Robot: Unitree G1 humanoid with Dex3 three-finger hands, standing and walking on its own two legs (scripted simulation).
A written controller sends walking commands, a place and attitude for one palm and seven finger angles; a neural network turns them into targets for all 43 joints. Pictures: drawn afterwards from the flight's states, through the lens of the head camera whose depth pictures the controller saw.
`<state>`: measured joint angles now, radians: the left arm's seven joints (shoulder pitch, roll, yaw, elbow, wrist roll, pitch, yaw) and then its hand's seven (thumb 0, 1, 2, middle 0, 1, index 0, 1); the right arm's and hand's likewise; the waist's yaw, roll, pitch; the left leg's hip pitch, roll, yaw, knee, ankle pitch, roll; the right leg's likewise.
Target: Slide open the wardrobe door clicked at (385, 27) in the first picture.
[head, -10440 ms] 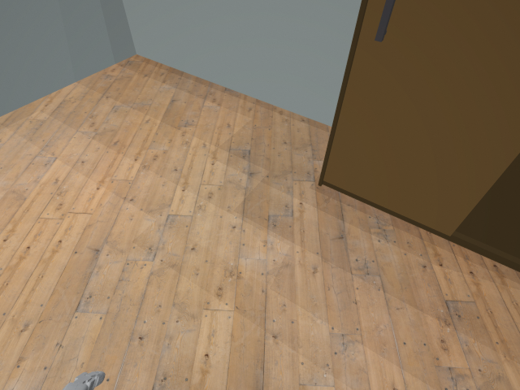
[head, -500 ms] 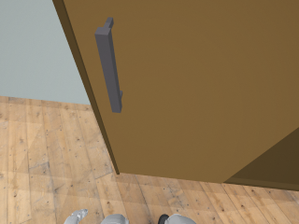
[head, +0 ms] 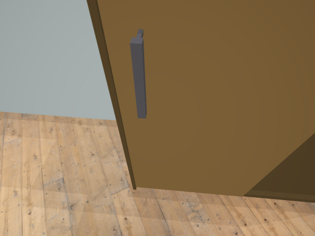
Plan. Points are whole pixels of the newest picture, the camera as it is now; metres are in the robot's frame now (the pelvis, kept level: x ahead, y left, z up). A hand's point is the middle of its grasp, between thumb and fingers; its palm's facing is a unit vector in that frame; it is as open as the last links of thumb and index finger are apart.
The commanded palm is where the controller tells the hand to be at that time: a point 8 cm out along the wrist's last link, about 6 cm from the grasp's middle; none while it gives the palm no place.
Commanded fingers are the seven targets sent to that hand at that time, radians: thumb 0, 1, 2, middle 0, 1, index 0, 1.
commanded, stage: come to a stop and stand still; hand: left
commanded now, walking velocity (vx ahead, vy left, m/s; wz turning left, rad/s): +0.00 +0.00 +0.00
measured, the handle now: (141, 79) +0.45 +0.08 +0.17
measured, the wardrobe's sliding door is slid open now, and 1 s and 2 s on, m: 0.00 0.00 0.00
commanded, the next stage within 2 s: look again from close up in 0.60 s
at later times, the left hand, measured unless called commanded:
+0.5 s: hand out of the picture -0.07 +0.15 -0.18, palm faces +0.04 -0.99 -0.15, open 7.4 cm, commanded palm none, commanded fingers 0.00 0.90 0.90 -0.20 -0.30 -0.20 -0.30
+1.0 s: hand out of the picture -0.04 +0.17 -0.18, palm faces +0.05 -0.98 -0.17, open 7.4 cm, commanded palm none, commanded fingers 0.00 0.90 0.90 -0.20 -0.30 -0.20 -0.30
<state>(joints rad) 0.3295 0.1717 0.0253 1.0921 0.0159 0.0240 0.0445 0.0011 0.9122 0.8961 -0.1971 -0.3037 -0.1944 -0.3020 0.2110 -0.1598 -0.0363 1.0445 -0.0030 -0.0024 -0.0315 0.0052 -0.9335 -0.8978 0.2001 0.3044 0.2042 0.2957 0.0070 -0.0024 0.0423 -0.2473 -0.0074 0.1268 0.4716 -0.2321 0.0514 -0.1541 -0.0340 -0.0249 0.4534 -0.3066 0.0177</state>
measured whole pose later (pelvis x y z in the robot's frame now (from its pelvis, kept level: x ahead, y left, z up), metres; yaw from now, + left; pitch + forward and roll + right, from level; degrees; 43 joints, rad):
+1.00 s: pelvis -0.03 +0.01 +0.00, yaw +1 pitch -1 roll -1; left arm 0.36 0.14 -0.01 1.06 0.02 -0.02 0.05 0.00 0.91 0.90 -0.20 -0.30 -0.20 -0.30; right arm 0.30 -0.16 -0.01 1.04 -0.02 -0.01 -0.01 0.02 -0.93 -0.90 0.20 0.30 0.20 0.30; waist -0.01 -0.01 -0.03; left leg -0.29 -0.02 0.11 0.51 -0.21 0.07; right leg -0.20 -0.04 -0.04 0.52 -0.29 0.02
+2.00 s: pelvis -0.04 +0.01 +0.00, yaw +2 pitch -1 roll -1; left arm 0.38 0.13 -0.01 1.09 0.02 -0.01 0.04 0.00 0.91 0.90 -0.20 -0.30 -0.20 -0.30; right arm 0.31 -0.13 0.00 1.11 -0.01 0.00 -0.01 0.01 -0.92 -0.90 0.20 0.30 0.20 0.30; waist 0.00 -0.02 0.00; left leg -0.26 -0.02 0.10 0.41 -0.14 0.07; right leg -0.17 -0.04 -0.05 0.42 -0.23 0.03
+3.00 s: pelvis -0.03 +0.00 +0.00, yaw +1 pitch +0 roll +0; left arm 0.37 0.12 0.00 1.09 0.02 -0.02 0.04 0.00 0.91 0.90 -0.20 -0.30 -0.20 -0.30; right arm 0.31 -0.12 0.00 1.12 -0.01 -0.01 -0.02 0.01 -0.92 -0.90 0.20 0.30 0.20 0.30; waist 0.00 -0.02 0.01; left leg -0.26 -0.01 0.10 0.42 -0.16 0.05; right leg -0.17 -0.03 -0.05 0.42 -0.25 0.01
